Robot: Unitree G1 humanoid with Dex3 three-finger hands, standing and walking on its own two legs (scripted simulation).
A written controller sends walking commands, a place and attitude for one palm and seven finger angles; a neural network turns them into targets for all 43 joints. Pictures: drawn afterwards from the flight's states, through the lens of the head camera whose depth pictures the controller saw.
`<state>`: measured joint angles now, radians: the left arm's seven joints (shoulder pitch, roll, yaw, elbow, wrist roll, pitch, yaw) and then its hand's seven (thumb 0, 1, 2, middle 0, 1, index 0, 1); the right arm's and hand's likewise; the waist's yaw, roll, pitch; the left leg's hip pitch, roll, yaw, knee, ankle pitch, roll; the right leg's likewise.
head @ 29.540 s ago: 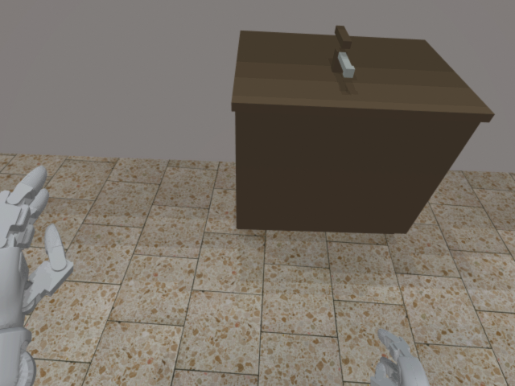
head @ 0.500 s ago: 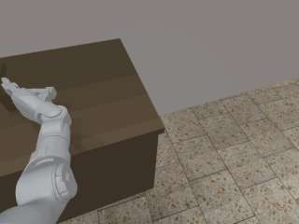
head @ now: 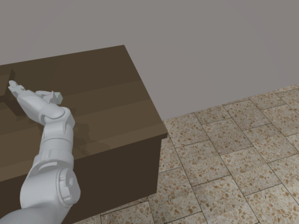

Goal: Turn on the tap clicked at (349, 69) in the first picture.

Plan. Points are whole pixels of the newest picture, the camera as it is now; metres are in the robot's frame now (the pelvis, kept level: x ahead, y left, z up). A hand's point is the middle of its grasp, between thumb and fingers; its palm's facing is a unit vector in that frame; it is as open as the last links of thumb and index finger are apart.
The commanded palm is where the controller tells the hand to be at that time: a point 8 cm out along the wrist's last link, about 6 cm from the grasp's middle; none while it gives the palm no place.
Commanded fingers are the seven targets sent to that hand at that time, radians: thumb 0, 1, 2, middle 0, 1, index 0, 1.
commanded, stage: lift the hand up off the lever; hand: left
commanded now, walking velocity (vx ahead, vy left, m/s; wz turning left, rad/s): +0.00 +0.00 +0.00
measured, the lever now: (56, 98) +0.50 +0.29 +0.06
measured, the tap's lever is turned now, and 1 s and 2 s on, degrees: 72 72 72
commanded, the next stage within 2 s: draw the hand back beside the body in 0.44 s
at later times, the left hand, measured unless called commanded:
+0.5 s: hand (51, 95) +0.43 +0.25 +0.14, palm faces +0.82 -0.56 -0.09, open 7.8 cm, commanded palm +0.38 +0.27 +0.14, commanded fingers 0.00 0.90 0.90 -0.15 -0.15 -0.15 -0.15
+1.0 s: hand (33, 125) +0.32 +0.26 +0.14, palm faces +0.41 -0.88 -0.26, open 7.7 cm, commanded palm +0.29 +0.28 +0.16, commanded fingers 0.00 0.90 0.90 -0.17 -0.22 -0.17 -0.22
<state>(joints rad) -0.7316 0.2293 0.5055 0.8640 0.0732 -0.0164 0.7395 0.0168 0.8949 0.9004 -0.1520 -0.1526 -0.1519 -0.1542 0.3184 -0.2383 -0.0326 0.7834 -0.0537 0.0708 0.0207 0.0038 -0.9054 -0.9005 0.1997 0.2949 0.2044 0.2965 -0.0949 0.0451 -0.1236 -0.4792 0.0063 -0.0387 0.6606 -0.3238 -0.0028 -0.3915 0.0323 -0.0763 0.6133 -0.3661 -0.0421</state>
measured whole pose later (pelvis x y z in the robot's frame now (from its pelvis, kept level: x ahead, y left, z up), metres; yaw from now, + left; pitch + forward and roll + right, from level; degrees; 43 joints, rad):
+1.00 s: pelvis -0.01 +0.00 +0.02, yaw -2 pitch -3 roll +0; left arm -0.13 0.36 0.28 0.29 -0.08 -0.04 0.15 0.02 0.89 0.90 -0.17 -0.20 -0.17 -0.20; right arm 0.29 -0.28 -0.02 0.70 0.04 0.00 -0.06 0.01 -0.91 -0.90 0.20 0.29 0.20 0.30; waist 0.00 0.06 0.01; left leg -0.15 0.01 0.01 0.43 -0.23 0.00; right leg -0.09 0.04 -0.02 0.40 -0.26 -0.04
